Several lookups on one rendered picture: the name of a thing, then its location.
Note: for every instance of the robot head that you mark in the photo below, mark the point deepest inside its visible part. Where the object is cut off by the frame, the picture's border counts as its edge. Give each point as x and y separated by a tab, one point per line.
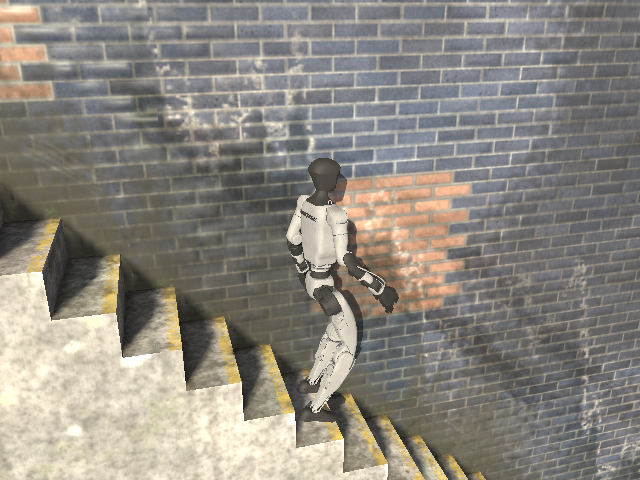
324	173

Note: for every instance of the robot left upper arm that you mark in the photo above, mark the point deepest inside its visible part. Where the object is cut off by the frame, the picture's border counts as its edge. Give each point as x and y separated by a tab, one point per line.
293	234

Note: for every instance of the robot left shin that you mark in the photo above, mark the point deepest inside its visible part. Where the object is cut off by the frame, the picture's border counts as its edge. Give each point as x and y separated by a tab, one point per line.
323	357

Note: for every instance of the right robot hand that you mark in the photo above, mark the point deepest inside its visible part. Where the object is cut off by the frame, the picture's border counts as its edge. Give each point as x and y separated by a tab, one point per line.
386	298

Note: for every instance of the left robot hand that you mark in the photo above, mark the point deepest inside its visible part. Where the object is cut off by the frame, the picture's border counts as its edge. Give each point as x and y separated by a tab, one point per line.
302	277

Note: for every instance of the robot right forearm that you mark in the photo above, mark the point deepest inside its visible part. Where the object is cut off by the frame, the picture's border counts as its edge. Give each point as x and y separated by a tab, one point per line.
365	278

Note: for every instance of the robot right upper arm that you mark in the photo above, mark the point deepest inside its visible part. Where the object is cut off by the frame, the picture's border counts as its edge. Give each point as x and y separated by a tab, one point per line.
337	219

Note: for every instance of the robot left forearm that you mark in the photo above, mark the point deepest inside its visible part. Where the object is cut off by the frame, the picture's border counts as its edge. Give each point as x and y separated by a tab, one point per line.
298	257

